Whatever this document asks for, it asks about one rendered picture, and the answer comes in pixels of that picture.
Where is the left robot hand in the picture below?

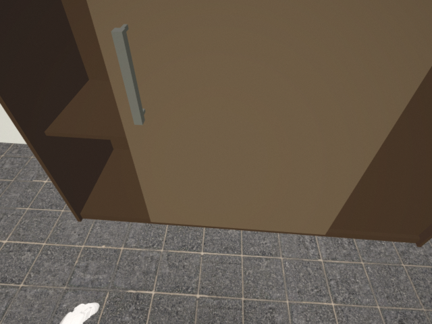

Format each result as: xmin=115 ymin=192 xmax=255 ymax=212
xmin=60 ymin=302 xmax=99 ymax=324

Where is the wardrobe door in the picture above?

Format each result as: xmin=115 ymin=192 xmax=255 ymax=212
xmin=86 ymin=0 xmax=432 ymax=235
xmin=330 ymin=66 xmax=432 ymax=235

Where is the handle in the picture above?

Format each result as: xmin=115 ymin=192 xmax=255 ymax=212
xmin=111 ymin=24 xmax=146 ymax=125

